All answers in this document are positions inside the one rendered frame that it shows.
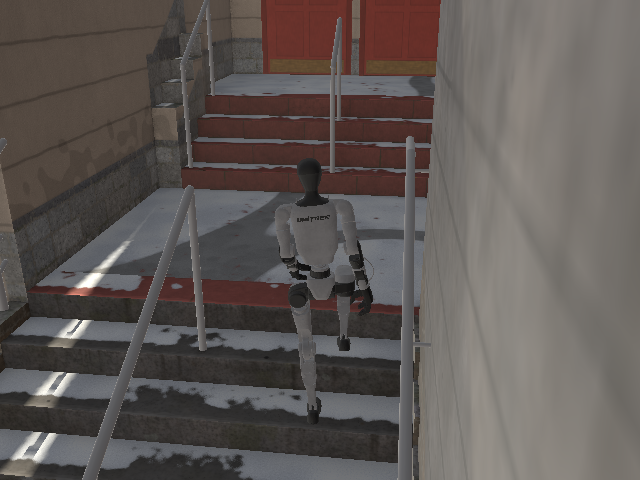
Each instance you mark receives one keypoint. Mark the stairs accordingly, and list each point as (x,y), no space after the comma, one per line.
(256,143)
(236,411)

